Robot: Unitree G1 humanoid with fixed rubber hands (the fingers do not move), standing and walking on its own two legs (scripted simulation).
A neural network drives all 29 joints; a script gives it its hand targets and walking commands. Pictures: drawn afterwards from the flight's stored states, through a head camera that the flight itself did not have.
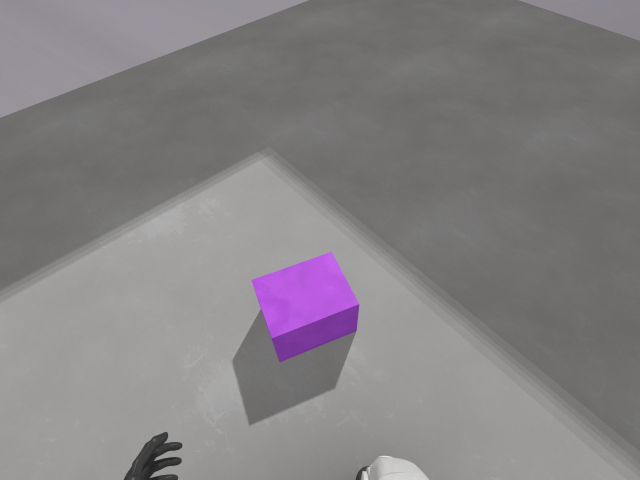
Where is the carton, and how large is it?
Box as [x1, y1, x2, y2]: [252, 252, 358, 361]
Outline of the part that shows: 331,252 252,280 279,361 356,330 358,302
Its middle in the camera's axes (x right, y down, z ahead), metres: -0.05 +0.22 +1.26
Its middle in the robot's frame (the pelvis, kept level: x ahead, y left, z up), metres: +0.68 +0.01 -0.67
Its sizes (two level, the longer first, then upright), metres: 0.277 0.211 0.196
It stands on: the floor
